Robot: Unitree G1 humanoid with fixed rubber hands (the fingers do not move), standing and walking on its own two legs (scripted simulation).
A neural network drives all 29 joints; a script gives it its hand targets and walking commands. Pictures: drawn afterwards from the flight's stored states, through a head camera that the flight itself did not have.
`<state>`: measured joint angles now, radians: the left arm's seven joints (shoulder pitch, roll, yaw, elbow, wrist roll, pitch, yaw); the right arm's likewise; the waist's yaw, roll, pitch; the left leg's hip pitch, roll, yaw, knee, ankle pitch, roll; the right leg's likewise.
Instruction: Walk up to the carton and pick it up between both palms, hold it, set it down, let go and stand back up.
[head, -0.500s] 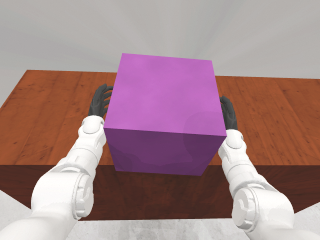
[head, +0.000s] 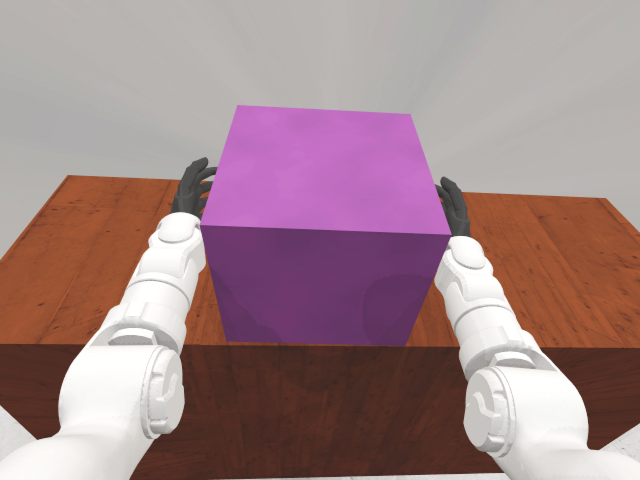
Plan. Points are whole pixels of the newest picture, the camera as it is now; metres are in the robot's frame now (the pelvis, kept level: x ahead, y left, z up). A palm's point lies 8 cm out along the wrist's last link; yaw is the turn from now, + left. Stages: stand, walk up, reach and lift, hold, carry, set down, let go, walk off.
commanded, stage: reach and lift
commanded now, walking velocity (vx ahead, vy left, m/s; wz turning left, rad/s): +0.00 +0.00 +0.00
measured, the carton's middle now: (320, 224) +0.44 +0.00 +0.11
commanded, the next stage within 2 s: hold in 1.64 s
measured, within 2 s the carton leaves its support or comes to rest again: neither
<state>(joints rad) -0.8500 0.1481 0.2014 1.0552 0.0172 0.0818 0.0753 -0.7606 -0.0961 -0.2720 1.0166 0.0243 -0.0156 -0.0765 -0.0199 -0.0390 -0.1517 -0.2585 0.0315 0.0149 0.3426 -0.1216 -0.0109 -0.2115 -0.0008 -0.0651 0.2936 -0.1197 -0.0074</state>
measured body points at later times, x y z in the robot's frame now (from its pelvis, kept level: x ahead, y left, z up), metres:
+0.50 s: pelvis +0.01 +0.01 +0.00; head -0.06 +0.03 +0.44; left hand +0.40 +0.17 +0.18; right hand +0.38 -0.18 +0.17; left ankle +0.03 +0.12 -0.75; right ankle +0.02 -0.12 -0.75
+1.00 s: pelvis -0.01 +0.00 +0.00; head -0.07 +0.03 +0.44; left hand +0.38 +0.18 +0.19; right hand +0.38 -0.17 +0.19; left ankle +0.03 +0.12 -0.75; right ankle +0.02 -0.12 -0.75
